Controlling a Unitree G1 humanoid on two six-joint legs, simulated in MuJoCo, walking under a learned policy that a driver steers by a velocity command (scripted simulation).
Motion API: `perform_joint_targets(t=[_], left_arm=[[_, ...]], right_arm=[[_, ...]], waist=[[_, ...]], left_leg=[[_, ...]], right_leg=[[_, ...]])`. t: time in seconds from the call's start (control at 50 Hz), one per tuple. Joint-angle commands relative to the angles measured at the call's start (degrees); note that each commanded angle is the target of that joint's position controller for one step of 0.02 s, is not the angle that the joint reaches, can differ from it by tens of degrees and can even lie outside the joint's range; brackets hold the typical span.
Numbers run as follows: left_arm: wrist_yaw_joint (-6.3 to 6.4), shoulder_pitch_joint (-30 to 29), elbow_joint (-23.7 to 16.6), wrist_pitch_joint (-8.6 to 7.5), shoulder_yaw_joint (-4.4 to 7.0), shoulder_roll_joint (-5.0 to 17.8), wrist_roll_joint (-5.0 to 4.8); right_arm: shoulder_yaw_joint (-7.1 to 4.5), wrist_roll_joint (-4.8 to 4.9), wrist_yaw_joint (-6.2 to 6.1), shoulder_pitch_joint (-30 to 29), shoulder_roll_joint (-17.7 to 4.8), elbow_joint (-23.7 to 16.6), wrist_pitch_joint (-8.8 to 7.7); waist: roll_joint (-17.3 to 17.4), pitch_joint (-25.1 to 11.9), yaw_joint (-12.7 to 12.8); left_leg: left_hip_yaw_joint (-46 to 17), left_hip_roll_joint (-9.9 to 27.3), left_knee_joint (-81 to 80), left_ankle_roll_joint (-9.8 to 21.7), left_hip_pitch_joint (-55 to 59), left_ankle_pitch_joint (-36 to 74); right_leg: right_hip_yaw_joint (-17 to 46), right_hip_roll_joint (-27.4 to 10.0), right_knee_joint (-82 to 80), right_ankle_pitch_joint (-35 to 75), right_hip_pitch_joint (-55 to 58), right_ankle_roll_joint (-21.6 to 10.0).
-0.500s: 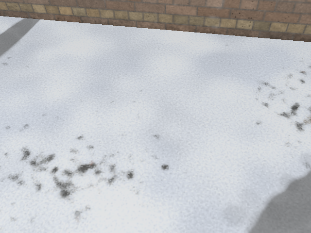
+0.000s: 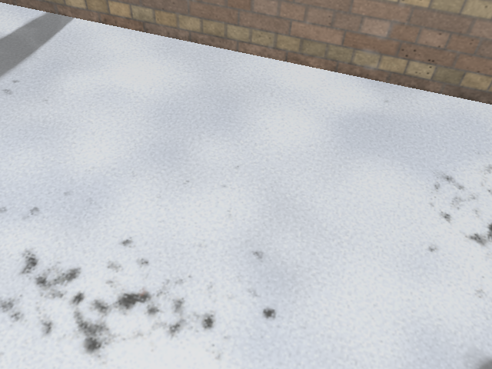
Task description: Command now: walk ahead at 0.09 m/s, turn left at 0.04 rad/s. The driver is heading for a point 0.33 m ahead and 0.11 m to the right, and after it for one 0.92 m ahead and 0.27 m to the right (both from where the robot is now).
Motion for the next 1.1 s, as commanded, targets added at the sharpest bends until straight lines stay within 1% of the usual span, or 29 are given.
perform_joint_targets(t=[0.02, 0.06, 0.08, 0.1, 0.12, 0.14, 0.16, 0.18, 0.2, 0.22, 0.24, 0.26, 0.28, 0.32, 0.38, 0.48, 0.66, 0.98, 1.0, 1.02, 1.04, 1.06, 1.08, 1.1], left_arm=[[0.52, 7.67, 0.86, 1.23, 0.25, 2.03, 0.22], [0.90, 5.79, 1.11, 1.70, 0.22, 2.60, 0.20], [1.00, 5.23, 1.31, 1.75, 0.17, 2.62, 0.18], [1.06, 5.36, 1.75, 1.62, 0.01, 2.20, 0.29], [1.12, 5.09, 2.02, 1.33, -0.09, 2.27, 0.62], [1.22, 4.98, 2.03, 0.81, -0.10, 3.23, 1.12], [1.47, 5.17, 1.70, 0.06, -0.06, 5.12, 1.58], [1.48, 1.77, 2.32, -0.16, 0.38, 6.68, 0.18], [1.23, -0.16, 2.27, -0.61, -0.30, 4.00, -0.23], [1.16, -0.79, 2.67, -1.05, -0.48, 3.48, -0.42], [1.25, -0.66, 3.20, -1.22, -0.31, 3.73, -0.49], [1.44, 0.25, 3.83, -1.40, -0.29, 3.75, -0.66], [1.51, 1.18, 4.56, -1.46, -0.19, 3.63, -0.79], [1.51, 2.37, 5.61, -1.36, -0.21, 2.92, -0.71], [1.57, 2.85, 6.90, -1.17, -0.25, 2.45, -0.52], [1.76, 3.19, 8.98, -1.13, -0.48, 1.78, -0.53], [2.09, 4.49, 12.25, -1.01, -1.10, 0.22, -0.48], [2.41, 6.74, 15.40, -0.94, -1.52, -1.71, -0.41], [2.38, 7.54, 15.70, -0.91, -1.55, -1.92, -0.33], [2.32, 8.03, 15.76, -0.79, -1.24, -1.40, -0.20], [2.21, 8.15, 15.39, -0.57, -0.85, -0.69, -0.07], [2.01, 7.87, 14.75, -0.35, -0.60, -0.32, 0.18], [1.80, 7.85, 14.14, -0.31, -0.55, -0.54, 0.28], [1.64, 7.87, 13.64, -0.51, -0.60, -1.11, 0.28]], right_arm=[[-1.61, -0.41, -0.21, 0.15, -6.79, -1.59, -0.63], [-1.87, -0.54, -0.13, 1.12, -7.30, -0.43, 0.12], [-1.99, -0.42, -0.10, 1.06, -7.51, 0.02, 0.57], [-2.05, -0.06, -0.12, 0.35, -7.67, 0.29, 1.06], [-1.94, 0.19, -0.19, 0.29, -7.29, 0.58, 1.44], [-1.73, 0.09, -0.26, 1.07, -6.41, 1.08, 1.62], [-1.56, 0.04, -0.17, 1.72, -5.33, 1.10, 1.69], [-1.54, 0.92, 0.07, 4.76, -3.77, 2.27, 2.02], [-1.62, 0.39, 0.07, 5.02, -4.51, 3.92, 2.08], [-1.88, 0.13, 0.07, 5.45, -4.96, 4.68, 1.90], [-2.05, 0.23, 0.05, 5.96, -5.67, 5.63, 1.68], [-2.31, 0.09, 0.03, 5.97, -6.36, 6.32, 1.50], [-2.18, 0.04, -0.03, 6.02, -5.94, 6.96, 1.27], [-1.96, 0.26, -0.31, 5.69, -5.15, 8.33, 1.10], [-1.82, 0.33, -0.65, 5.45, -4.65, 10.12, 1.28], [-1.61, 0.35, -1.01, 6.01, -4.20, 12.86, 1.50], [-1.25, 0.43, -1.37, 6.43, -3.38, 16.50, 1.85], [-0.78, 0.46, -1.62, 6.85, -1.49, 20.05, 2.04], [-0.75, 0.43, -1.58, 7.36, -1.34, 20.32, 2.10], [-1.06, 0.42, -1.54, 7.38, -2.09, 20.27, 2.28], [-1.56, 0.40, -1.46, 7.58, -3.14, 20.04, 2.58], [-1.90, 0.24, -1.26, 7.70, -3.64, 19.61, 2.86], [-2.02, 0.18, -1.06, 7.86, -3.43, 19.13, 2.96], [-2.02, 0.22, -0.89, 8.20, -2.86, 18.75, 2.81]], waist=[[8.40, -7.62, 1.43], [9.06, -6.57, 0.36], [8.58, -5.62, 0.40], [7.56, -4.53, 1.14], [6.11, -3.10, 1.40], [3.98, -1.69, 1.28], [0.38, -0.49, 0.44], [-7.66, 2.31, -2.95], [-6.57, 2.48, -2.94], [-5.69, 1.97, -3.27], [-4.29, 1.23, -3.13], [-3.00, 0.60, -2.68], [-1.86, 0.04, -2.22], [0.30, -0.19, -1.41], [1.55, 0.13, -1.05], [2.04, 0.04, -1.12], [1.49, 0.88, -1.35], [1.46, 2.00, -1.26], [1.65, 0.84, -1.20], [1.97, 1.33, -1.10], [2.08, 2.06, -1.06], [1.99, 4.13, -1.16], [2.05, 6.54, -1.22], [2.10, 7.87, -1.31]], left_leg=[[-9.09, 12.94, -7.63, 7.32, 1.59, 18.27], [-10.62, 12.89, -9.03, 7.21, -0.42, 3.79], [-11.37, 12.70, -9.48, 6.81, -2.12, -3.82], [-11.71, 12.11, -9.40, 5.84, -4.57, -11.21], [-12.14, 11.30, -9.27, 4.13, -7.32, -17.38], [-12.50, 10.42, -8.65, 1.95, -9.51, -20.80], [-11.16, 8.37, -5.11, -0.03, -9.82, -19.35], [-5.39, 2.84, -3.38, -1.24, -3.03, -13.03], [-5.31, 3.13, -1.73, -1.71, 5.24, -6.99], [-6.12, 4.03, -1.94, -1.57, 8.72, -4.17], [-6.86, 4.83, -2.29, -1.38, 9.55, -2.79], [-7.64, 5.54, -2.80, -0.98, 8.93, -2.60], [-8.11, 6.04, -3.47, -0.78, 7.65, -2.53], [-8.17, 6.15, -4.52, -0.89, 5.97, -3.12], [-8.10, 6.16, -5.13, -1.12, 6.08, -3.15], [-8.11, 6.48, -5.10, -1.03, 7.42, -1.72], [-7.99, 6.74, -4.91, -0.98, 8.30, -0.71], [-7.91, 6.73, -5.22, -1.18, 7.90, -1.79], [-7.83, 6.25, -5.59, -1.09, 8.19, -6.45], [-7.71, 5.44, -5.22, -0.64, 7.21, -13.02], [-7.61, 4.57, -4.32, 0.37, 5.49, -22.24], [-8.32, 4.46, -4.12, 1.39, 2.98, -30.13], [-9.53, 4.89, -4.13, 2.25, 0.97, -34.50], [-11.03, 5.57, -3.88, 2.96, 0.22, -35.76]], right_leg=[[-0.26, -0.24, -7.64, 2.63, 8.06, 0.13], [-0.83, 0.13, -11.93, 4.45, 9.72, -0.27], [-1.14, 0.35, -14.66, 6.23, 11.13, -0.69], [-1.72, 0.71, -18.96, 9.44, 13.81, -1.29], [-1.37, 0.58, -23.38, 11.45, 16.37, -2.05], [2.05, -2.00, -26.97, 12.55, 17.82, -2.85], [8.52, -7.50, -32.19, 9.96, 16.56, -3.95], [12.16, -9.51, -35.54, 3.39, 5.65, -5.27], [12.23, -9.25, -38.29, -0.02, -0.11, -4.55], [10.48, -7.60, -38.17, 0.82, -1.10, -3.37], [8.67, -6.06, -37.33, 3.63, 0.63, -2.73], [7.39, -5.12, -35.92, 6.92, 3.16, -2.56], [6.51, -4.59, -34.68, 9.67, 5.87, -2.67], [5.92, -4.44, -33.47, 12.09, 8.83, -3.08], [5.65, -4.41, -33.16, 12.82, 9.40, -3.34], [5.25, -4.24, -33.09, 14.27, 9.77, -3.28], [4.90, -4.05, -33.29, 15.22, 9.93, -3.06], [4.75, -3.85, -33.50, 14.44, 9.98, -2.96], [4.47, -3.27, -33.77, 10.12, 10.34, -3.08], [3.90, -2.16, -32.97, 4.02, 9.68, -3.49], [3.59, -1.10, -31.60, -4.19, 8.35, -4.37], [4.25, -0.85, -31.08, -11.17, 5.87, -5.31], [5.20, -1.03, -30.79, -15.10, 3.54, -6.08], [6.23, -1.38, -30.22, -15.83, 2.21, -6.59]])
